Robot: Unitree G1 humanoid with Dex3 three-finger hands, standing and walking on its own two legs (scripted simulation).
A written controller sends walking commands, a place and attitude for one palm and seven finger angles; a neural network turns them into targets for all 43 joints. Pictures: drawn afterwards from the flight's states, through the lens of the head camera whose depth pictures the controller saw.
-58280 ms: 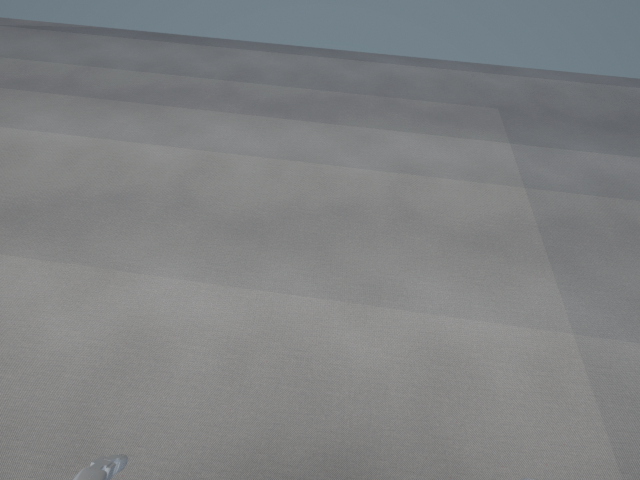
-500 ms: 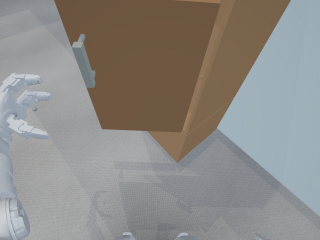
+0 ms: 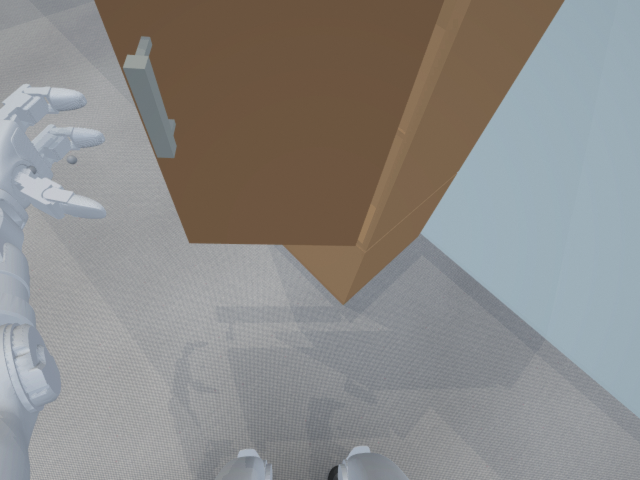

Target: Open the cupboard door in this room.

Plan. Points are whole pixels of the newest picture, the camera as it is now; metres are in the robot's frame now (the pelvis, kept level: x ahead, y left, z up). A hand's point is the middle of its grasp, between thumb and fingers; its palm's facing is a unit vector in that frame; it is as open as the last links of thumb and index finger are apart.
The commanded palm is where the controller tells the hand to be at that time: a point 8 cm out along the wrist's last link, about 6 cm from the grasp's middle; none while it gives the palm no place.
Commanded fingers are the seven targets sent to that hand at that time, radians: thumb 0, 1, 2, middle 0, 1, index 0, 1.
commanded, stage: move the hooked fingers beside the handle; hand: left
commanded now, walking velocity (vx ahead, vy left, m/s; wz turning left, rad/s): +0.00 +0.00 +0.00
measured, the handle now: (156, 101) +0.57 +0.20 +0.09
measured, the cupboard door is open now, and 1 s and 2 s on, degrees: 48 48 48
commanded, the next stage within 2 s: none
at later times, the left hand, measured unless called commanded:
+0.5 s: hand (102, 111) +0.54 +0.26 +0.10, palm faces +0.01 -1.00 -0.01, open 14.0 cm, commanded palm +0.51 +0.30 +0.09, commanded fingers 0.00 -0.50 0.30 -0.30 -1.20 -0.30 -1.20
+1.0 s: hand (88, 135) +0.50 +0.27 +0.09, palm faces +0.02 -1.00 +0.00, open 14.0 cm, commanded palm +0.50 +0.31 +0.09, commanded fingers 0.00 -0.50 0.30 -0.30 -1.20 -0.30 -1.20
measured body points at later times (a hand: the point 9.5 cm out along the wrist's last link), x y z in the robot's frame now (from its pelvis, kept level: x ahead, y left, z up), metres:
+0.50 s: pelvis +0.01 -0.01 -0.01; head +0.16 +0.02 +0.42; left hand +0.53 +0.31 +0.10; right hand -0.04 -0.27 -0.10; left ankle +0.00 +0.08 -0.69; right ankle +0.00 -0.13 -0.69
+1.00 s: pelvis +0.01 -0.01 +0.00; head +0.13 +0.02 +0.43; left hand +0.50 +0.32 +0.10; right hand +0.03 -0.29 -0.10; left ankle +0.00 +0.08 -0.69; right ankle +0.00 -0.13 -0.69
